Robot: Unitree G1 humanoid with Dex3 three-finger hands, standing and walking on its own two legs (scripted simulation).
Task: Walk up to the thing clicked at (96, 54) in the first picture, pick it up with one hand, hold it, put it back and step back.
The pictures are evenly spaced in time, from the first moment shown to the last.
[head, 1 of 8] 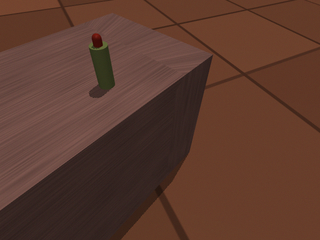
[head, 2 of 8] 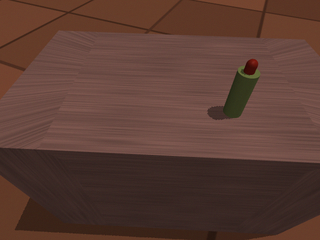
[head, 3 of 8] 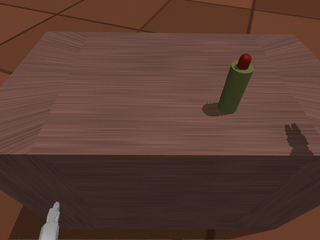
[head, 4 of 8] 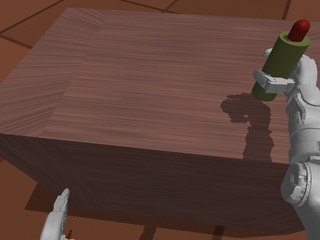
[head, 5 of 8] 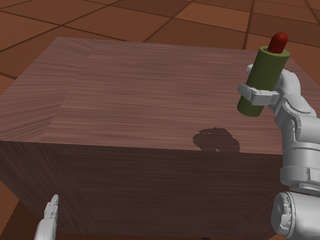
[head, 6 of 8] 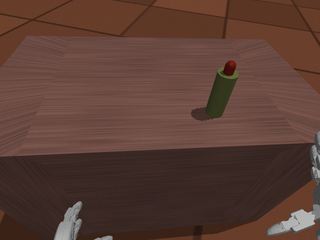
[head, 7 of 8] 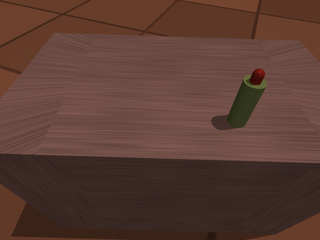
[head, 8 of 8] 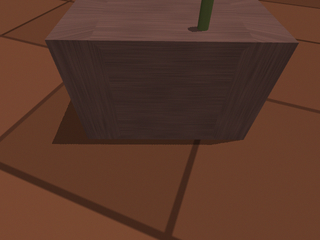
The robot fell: no
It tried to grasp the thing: yes
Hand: right
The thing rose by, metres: 0.21
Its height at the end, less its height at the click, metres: +0.00
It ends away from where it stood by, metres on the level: 0.04
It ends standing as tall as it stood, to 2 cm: yes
